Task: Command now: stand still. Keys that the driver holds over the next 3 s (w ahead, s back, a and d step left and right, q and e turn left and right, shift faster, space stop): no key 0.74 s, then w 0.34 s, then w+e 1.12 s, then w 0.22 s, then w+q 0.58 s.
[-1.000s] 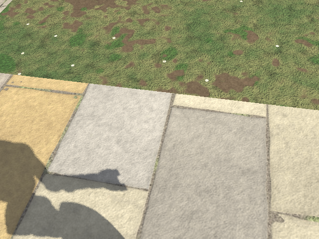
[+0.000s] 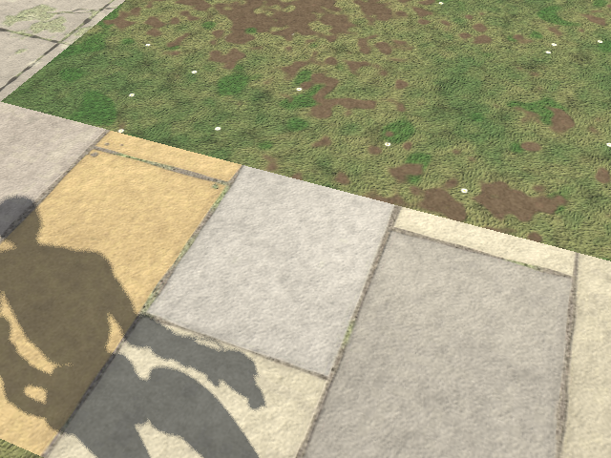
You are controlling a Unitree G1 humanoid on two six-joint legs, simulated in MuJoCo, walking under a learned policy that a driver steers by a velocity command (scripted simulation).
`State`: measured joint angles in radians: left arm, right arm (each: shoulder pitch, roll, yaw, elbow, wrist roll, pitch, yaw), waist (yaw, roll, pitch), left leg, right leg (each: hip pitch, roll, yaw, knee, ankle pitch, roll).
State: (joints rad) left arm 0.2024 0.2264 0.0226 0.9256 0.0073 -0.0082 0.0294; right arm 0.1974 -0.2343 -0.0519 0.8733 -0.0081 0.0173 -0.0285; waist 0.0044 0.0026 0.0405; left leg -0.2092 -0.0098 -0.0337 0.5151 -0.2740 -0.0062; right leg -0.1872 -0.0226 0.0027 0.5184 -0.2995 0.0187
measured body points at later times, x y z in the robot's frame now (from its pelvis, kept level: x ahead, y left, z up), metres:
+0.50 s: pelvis +0.00 -0.01 +0.00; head +0.01 -0.01 +0.45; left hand +0.04 +0.25 -0.15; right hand +0.05 -0.26 -0.15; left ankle +0.00 +0.12 -0.74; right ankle -0.01 -0.13 -0.74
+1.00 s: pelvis +0.04 +0.01 -0.01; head +0.04 +0.02 +0.44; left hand +0.01 +0.27 -0.16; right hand +0.05 -0.24 -0.15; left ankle +0.01 +0.11 -0.74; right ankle -0.01 -0.13 -0.74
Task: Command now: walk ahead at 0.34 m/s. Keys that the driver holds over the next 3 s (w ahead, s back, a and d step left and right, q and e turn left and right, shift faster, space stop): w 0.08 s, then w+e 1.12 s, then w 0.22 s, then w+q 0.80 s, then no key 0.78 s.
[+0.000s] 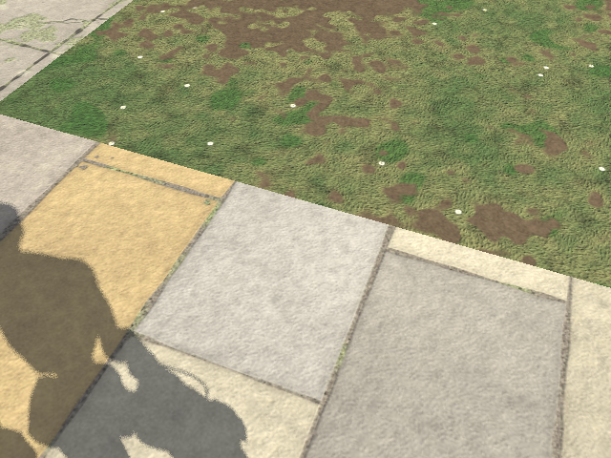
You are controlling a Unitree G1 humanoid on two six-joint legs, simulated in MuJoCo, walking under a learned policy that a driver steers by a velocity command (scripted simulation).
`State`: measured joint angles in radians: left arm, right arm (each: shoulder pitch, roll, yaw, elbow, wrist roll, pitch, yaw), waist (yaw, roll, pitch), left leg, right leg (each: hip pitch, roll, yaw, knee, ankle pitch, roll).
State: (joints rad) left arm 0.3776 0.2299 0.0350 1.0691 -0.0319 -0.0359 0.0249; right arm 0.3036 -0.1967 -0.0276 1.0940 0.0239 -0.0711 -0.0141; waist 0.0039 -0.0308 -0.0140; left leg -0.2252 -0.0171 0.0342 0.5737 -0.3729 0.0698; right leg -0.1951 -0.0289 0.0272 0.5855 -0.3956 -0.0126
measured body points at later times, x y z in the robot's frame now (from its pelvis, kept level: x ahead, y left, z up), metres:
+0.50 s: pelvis +0.24 -0.05 -0.02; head +0.27 -0.06 +0.43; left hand +0.48 +0.16 -0.12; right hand +0.16 -0.30 -0.16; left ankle +0.03 +0.11 -0.63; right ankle +0.33 -0.13 -0.73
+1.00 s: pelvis +0.53 -0.08 +0.00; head +0.55 -0.10 +0.45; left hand +0.68 +0.16 -0.13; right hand +0.61 -0.40 -0.08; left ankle +0.65 -0.02 -0.73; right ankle +0.35 -0.13 -0.67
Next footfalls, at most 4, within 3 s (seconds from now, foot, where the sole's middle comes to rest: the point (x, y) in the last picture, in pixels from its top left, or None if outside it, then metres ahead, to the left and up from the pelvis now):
0.44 right None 0.37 -0.14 -0.77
0.92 left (327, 393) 0.69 -0.04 -0.77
1.44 right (485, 370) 0.76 -0.42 -0.77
2.00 left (452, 252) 1.14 -0.41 -0.77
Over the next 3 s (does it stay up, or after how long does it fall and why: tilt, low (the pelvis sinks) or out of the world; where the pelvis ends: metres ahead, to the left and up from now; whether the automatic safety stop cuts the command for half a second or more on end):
stays up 1.26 -0.55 0.00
